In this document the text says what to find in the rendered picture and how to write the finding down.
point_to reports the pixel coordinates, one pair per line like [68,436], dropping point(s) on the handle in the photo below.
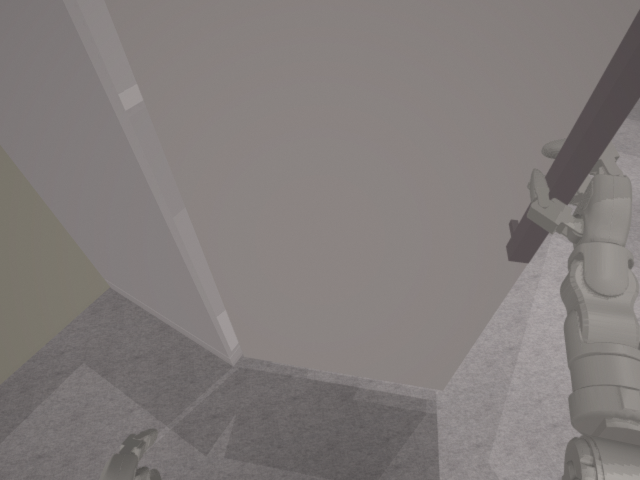
[612,100]

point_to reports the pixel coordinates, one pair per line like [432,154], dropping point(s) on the robot right upper arm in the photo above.
[595,458]

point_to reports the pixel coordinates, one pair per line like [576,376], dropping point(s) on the fridge door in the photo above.
[351,167]

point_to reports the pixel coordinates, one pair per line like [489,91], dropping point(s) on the right robot hand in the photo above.
[603,202]

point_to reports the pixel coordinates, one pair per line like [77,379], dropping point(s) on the robot right forearm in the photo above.
[602,338]

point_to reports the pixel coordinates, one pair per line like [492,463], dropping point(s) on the left robot hand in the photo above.
[123,466]

